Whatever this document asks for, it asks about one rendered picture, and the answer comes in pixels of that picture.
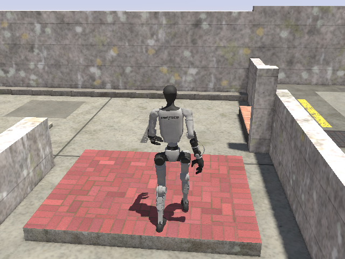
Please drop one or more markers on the left robot shin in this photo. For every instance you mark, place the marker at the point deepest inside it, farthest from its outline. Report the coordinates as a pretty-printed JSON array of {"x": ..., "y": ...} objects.
[{"x": 160, "y": 204}]

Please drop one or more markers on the left robot forearm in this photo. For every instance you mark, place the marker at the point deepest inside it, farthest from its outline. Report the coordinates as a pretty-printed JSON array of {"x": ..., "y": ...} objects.
[{"x": 151, "y": 138}]

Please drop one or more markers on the robot left hand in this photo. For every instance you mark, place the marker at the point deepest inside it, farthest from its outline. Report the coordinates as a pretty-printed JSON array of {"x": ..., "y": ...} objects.
[{"x": 157, "y": 139}]

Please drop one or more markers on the robot left foot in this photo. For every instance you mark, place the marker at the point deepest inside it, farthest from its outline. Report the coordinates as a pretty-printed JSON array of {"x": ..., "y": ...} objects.
[{"x": 160, "y": 226}]

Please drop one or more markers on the left robot upper arm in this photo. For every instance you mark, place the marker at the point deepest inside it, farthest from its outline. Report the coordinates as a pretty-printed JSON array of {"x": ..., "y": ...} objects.
[{"x": 152, "y": 121}]

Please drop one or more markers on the robot right hand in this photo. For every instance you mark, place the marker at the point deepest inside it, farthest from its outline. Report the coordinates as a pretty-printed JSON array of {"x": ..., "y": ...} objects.
[{"x": 200, "y": 163}]

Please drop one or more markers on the right robot upper arm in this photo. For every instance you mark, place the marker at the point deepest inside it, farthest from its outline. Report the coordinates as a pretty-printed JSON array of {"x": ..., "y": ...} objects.
[{"x": 189, "y": 122}]

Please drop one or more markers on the right robot forearm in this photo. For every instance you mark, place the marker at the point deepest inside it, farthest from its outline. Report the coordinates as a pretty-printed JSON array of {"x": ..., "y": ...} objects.
[{"x": 195, "y": 147}]

